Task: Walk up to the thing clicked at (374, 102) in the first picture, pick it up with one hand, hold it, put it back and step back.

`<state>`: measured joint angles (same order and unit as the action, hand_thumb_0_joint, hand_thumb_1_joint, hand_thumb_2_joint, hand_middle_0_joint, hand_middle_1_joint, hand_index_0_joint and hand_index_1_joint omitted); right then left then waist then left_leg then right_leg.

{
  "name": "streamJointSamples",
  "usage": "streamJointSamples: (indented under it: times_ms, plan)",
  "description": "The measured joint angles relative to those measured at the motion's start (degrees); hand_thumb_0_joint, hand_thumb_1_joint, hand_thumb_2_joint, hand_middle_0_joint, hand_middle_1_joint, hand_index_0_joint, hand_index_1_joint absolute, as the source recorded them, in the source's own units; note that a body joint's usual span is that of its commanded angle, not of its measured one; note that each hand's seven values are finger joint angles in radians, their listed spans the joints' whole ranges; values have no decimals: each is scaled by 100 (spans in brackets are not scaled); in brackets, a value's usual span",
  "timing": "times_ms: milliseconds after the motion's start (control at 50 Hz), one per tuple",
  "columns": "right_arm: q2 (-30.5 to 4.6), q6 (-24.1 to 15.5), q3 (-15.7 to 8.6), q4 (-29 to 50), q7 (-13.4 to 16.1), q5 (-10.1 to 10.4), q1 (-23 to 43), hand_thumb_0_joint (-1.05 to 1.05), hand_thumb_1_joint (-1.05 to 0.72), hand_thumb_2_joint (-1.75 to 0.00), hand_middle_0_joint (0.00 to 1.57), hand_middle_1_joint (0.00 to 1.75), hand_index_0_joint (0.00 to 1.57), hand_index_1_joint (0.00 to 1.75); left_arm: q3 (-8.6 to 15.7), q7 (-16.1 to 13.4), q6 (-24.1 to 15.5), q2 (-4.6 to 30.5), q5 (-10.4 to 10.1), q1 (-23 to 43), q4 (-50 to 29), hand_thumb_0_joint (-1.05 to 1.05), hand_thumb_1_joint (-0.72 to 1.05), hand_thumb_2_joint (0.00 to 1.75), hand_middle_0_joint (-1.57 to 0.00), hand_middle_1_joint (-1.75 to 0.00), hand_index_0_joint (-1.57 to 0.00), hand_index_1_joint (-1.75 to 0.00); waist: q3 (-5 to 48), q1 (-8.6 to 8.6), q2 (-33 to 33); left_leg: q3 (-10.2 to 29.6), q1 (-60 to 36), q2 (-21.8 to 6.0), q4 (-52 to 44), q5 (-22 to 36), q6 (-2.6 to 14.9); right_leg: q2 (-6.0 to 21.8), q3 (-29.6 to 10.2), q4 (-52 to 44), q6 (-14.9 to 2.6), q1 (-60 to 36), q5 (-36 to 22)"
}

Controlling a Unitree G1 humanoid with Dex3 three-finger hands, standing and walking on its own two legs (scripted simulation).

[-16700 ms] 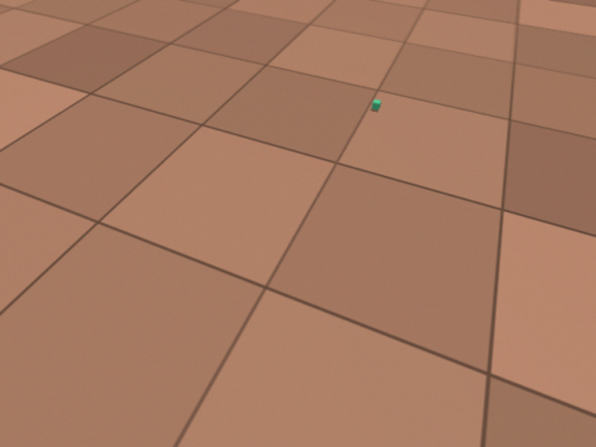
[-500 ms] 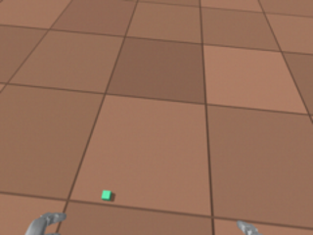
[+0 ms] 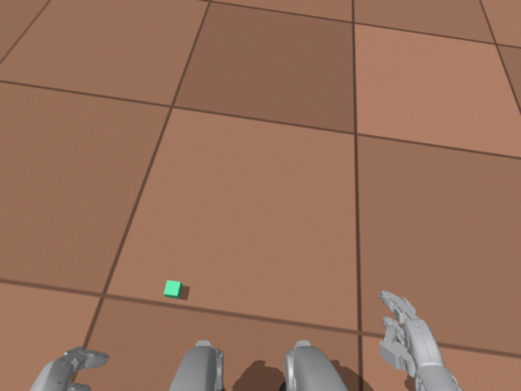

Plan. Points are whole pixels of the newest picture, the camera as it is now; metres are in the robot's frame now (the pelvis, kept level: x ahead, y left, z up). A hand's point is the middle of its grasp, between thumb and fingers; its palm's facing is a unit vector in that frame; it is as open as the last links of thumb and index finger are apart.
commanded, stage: rise first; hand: left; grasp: from above
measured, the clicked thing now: (173, 289) +0.42 +0.23 -0.63
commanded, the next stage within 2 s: approach in 1.96 s
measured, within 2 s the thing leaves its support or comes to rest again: neither
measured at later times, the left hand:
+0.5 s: hand (124, 335) +0.26 +0.28 -0.35, palm faces -0.51 -0.35 -0.78, open 11.9 cm
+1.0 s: hand (136, 313) +0.32 +0.29 -0.45, palm faces -0.51 -0.10 -0.86, open 11.9 cm
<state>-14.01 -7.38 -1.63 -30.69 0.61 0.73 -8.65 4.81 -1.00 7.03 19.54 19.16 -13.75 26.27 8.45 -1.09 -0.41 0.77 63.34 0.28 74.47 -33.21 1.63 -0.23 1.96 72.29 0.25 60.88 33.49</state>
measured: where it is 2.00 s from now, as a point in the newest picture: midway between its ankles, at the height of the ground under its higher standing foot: outside the picture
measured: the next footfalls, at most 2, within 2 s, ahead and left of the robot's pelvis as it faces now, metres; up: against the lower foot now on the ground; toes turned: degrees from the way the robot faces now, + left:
none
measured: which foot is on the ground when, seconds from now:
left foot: down 0.00-1.00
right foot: down 0.00-1.00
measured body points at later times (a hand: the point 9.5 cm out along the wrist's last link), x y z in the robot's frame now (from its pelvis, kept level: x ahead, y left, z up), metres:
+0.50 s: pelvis -0.07 -0.01 -0.21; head +0.14 +0.00 +0.19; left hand +0.28 +0.30 -0.30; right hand +0.09 -0.28 -0.35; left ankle +0.01 +0.10 -0.62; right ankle +0.01 -0.13 -0.62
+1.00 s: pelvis -0.08 +0.00 -0.30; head +0.14 +0.05 +0.09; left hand +0.34 +0.29 -0.40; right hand +0.00 -0.29 -0.41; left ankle +0.01 +0.10 -0.62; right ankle +0.01 -0.13 -0.62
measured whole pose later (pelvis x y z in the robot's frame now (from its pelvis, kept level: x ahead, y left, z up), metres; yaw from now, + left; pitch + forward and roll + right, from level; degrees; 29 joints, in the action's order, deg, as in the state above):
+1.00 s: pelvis -0.08 +0.00 -0.30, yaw -6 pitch +33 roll -8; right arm -16.4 -1.0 -0.9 -42.9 -6.9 -5.5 -5.3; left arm 8.1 -14.9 -26.6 42.7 67.0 38.1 67.1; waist 4.3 -5.9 0.9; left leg 4.4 128.4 -0.8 133.2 -38.0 2.5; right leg -0.5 6.6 128.8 0.0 123.4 38.6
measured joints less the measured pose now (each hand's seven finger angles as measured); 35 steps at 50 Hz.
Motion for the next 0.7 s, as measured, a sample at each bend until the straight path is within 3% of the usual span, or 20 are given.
streamJointSamples:
  times_ms: [100, 200, 320, 460, 700]
  plan:
    - [-65, -162, 17, 36, -91, -19, 156, 1, -100, -92, 20, 30, 21, 30, 8, 16, -314, 248, 440, 487, 325, 0, -21, 63, -54, -65, -53, -66, 139, -34, 38, 11, 983, 19, 826, -219, -8, 27, 22, 863, -10, 980, 257]
    - [-212, -259, -38, -93, -194, -49, 356, 1, -98, -92, 20, 30, 21, 30, 24, -7, -972, 544, 1060, 1180, 735, 0, -21, 65, -51, -68, -50, -69, 260, -51, 43, 18, 2193, 16, 1854, -452, -29, 35, 41, 1919, -24, 2189, 520]
    - [-330, -189, -144, -378, -306, -41, 570, 1, -96, -91, 20, 30, 21, 30, 98, -218, -1534, 818, 1715, 2052, 1034, 0, -21, 69, -46, -73, -46, -73, 193, -23, -27, 34, 3505, -18, 3003, -597, -35, 17, 76, 3082, -66, 3500, 681]
    - [-283, -34, -183, -720, -401, -85, 525, 1, -97, -92, 20, 30, 20, 30, 190, -291, -2006, 1159, 2489, 3268, 1902, 0, -21, 70, -45, -73, -45, -73, -16, 24, -53, 105, 4717, -72, 3984, -515, -58, -15, 166, 4050, -124, 4707, 590]
    - [-182, 241, -70, -1157, -500, -268, 175, 1, -97, -92, 20, 30, 21, 30, 303, -465, -2912, 1882, 3519, 4446, 3035, 0, -19, 71, -45, -69, -46, -69, -282, -238, 6, 273, 5866, -110, 5087, -398, -35, -33, 352, 5027, -130, 5763, 435]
